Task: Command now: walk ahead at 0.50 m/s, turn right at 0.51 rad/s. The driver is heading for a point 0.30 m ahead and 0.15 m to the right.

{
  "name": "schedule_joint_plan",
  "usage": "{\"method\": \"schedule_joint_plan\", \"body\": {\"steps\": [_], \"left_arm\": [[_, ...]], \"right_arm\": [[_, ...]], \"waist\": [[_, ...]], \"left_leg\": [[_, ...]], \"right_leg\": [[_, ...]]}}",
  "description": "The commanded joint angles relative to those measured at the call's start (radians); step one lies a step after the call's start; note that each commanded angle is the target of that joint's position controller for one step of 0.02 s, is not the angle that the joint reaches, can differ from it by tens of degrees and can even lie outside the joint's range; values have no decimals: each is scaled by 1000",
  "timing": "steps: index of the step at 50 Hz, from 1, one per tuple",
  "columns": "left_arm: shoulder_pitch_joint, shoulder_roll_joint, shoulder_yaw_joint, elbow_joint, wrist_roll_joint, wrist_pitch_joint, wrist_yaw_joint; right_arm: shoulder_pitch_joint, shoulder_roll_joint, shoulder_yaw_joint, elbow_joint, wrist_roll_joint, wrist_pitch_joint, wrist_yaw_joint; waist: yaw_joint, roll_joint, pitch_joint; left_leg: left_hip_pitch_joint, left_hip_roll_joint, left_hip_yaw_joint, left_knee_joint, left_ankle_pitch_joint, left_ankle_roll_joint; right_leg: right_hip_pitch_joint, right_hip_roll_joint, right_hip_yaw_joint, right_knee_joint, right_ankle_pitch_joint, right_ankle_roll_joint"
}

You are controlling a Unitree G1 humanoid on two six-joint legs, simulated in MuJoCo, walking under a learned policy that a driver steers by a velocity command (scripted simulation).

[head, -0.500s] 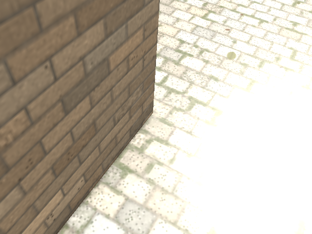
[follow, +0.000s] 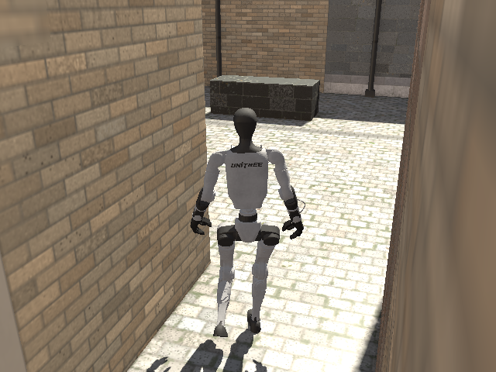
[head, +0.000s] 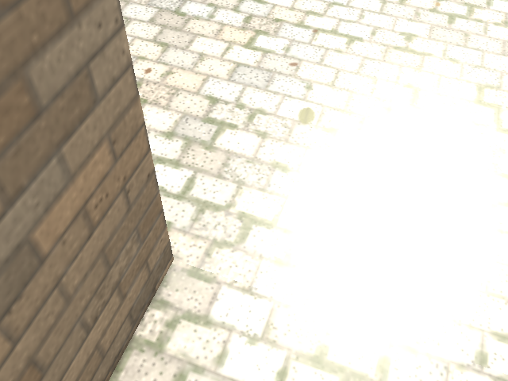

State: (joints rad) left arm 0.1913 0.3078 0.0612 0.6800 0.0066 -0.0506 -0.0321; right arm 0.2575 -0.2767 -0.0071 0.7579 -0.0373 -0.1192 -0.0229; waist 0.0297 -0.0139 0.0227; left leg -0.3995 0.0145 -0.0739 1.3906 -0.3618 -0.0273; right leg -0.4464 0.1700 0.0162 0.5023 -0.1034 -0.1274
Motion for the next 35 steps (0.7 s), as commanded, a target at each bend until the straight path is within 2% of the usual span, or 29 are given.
{"method": "schedule_joint_plan", "body": {"steps": [1,2,3,4,6,7,8,10,11,13,14,15,17,18,19,20,21,22,23,24,25,26,27,28,29,31,32,34,35], "left_arm": [[31,102,23,-93,1,-8,13],[31,106,24,-94,-1,-6,8],[56,106,27,-80,-11,-5,6],[79,104,29,-67,-13,-7,9],[118,116,31,-53,-11,0,21],[140,118,32,-48,-4,1,27],[143,114,32,-49,-7,7,36],[173,113,31,-44,-17,17,45],[182,126,36,-35,-21,19,49],[219,109,34,-12,-23,25,60],[230,92,31,-5,-34,20,59],[249,92,34,6,-36,16,62],[252,87,39,9,-39,11,60],[242,85,41,7,-35,9,57],[217,83,42,6,-29,8,52],[185,63,41,4,-38,2,49],[212,16,26,-9,-25,-11,50],[322,42,26,4,-31,-14,49],[342,116,35,13,-32,-9,45],[261,115,40,10,-41,18,51],[201,102,36,6,-36,40,58],[158,80,35,-3,-27,58,62],[150,41,29,-9,-26,70,63],[159,-3,21,-2,-23,77,65],[169,-38,15,7,-24,77,69],[159,-52,14,15,-18,71,71],[164,-38,20,23,-16,73,70],[146,-25,28,34,-13,78,70],[128,-26,29,34,-5,83,69]], "right_arm": [[12,-158,-45,-114,0,1,-14],[17,-151,-51,-116,-2,14,-18],[20,-135,-54,-109,-1,24,-23],[-3,-107,-48,-122,-8,30,-21],[-61,-89,-46,-140,-15,33,-22],[-73,-96,-46,-144,-16,31,-23],[-107,-102,-51,-151,-12,24,-21],[-190,-87,-44,-166,4,10,-17],[-232,-86,-44,-175,-2,7,-15],[-299,-72,-35,-187,-11,-7,-2],[-309,-62,-32,-187,2,-20,0],[-317,-71,-33,-184,2,-27,1],[-287,-101,-50,-166,2,-26,4],[-255,-115,-60,-159,1,-27,0],[-195,-120,-68,-146,-13,-31,-4],[-97,-137,-78,-131,-23,-39,-11],[62,-204,-94,-102,-26,-44,-21],[163,-198,-98,-56,4,-11,-9],[128,-158,-94,-64,41,14,-6],[51,-104,-72,-80,47,35,-18],[-32,-63,-54,-93,37,49,-24],[-97,-45,-43,-97,30,57,-26],[-129,-50,-43,-93,24,62,-28],[-140,-53,-46,-83,18,65,-26],[-144,-58,-49,-73,12,66,-24],[-120,-92,-62,-51,14,65,-22],[-107,-102,-66,-41,21,65,-21],[-118,-101,-66,-36,34,69,-16],[-119,-84,-60,-30,31,70,-14]], "waist": [[-35,61,-152],[-44,27,-127],[-49,20,-118],[-49,21,-100],[-30,-7,-84],[-15,-29,-84],[-2,-43,-84],[37,-51,-77],[53,-60,-51],[88,-72,-46],[98,-75,-42],[109,-101,-49],[95,-92,-65],[73,-102,-74],[29,-118,-88],[-29,-128,-160],[-77,3,-326],[-96,296,-491],[-80,253,-517],[-71,174,-349],[-52,88,-232],[-28,50,-138],[1,69,-78],[13,96,-48],[17,124,-50],[4,170,-98],[4,175,-123],[15,180,-149],[15,186,-125]], "left_leg": [[-253,70,-49,2,50,-27],[-245,77,-34,-37,55,-30],[-249,78,-21,-72,69,-35],[-270,84,-16,-137,87,-38],[-294,76,5,-247,165,-48],[-309,71,7,-298,224,-44],[-319,63,-1,-354,273,-41],[-342,49,-10,-475,328,-35],[-357,38,-9,-549,366,-32],[-332,15,16,-681,413,-19],[-273,-3,34,-772,434,-4],[-221,-22,43,-819,476,4],[-112,-49,52,-875,471,9],[-70,-57,45,-916,430,23],[-10,-54,55,-987,452,48],[180,6,22,-1018,654,78],[563,218,-160,-870,1046,195],[781,456,-445,-874,1163,401],[730,472,-535,-915,835,411],[559,393,-463,-976,678,341],[408,332,-367,-1023,567,286],[276,289,-303,-1068,485,256],[183,237,-235,-1101,438,223],[119,192,-169,-1121,468,201],[88,170,-119,-1123,554,197],[114,166,-89,-1110,600,206],[124,169,-91,-1106,519,206],[82,141,-71,-1100,187,174],[38,130,-79,-1101,37,147]], "right_leg": [[304,-301,438,-234,253,-197],[263,-278,404,-249,255,-196],[240,-263,381,-245,276,-189],[216,-250,363,-231,296,-176],[200,-228,343,-214,358,-151],[202,-218,351,-201,331,-123],[214,-212,360,-186,318,-103],[259,-208,386,-181,234,-80],[272,-211,377,-172,298,-64],[313,-202,357,-126,421,-22],[303,-194,356,-121,441,-6],[303,-192,356,-119,455,10],[314,-202,376,-70,458,2],[346,-201,394,-30,510,4],[389,-181,387,34,585,22],[346,-139,351,151,535,48],[135,-89,336,409,233,107],[-63,14,264,722,-500,187],[-129,-51,267,824,-588,186],[-123,-85,244,869,-505,200],[-120,-112,198,841,-438,206],[-96,-140,182,768,-391,205],[-49,-168,158,640,-356,196],[14,-173,120,511,-326,195],[80,-174,87,395,-323,199],[172,-179,56,243,-281,202],[215,-180,41,191,-231,200],[306,-164,-1,93,-84,181],[325,-161,-5,84,-100,171]]}}
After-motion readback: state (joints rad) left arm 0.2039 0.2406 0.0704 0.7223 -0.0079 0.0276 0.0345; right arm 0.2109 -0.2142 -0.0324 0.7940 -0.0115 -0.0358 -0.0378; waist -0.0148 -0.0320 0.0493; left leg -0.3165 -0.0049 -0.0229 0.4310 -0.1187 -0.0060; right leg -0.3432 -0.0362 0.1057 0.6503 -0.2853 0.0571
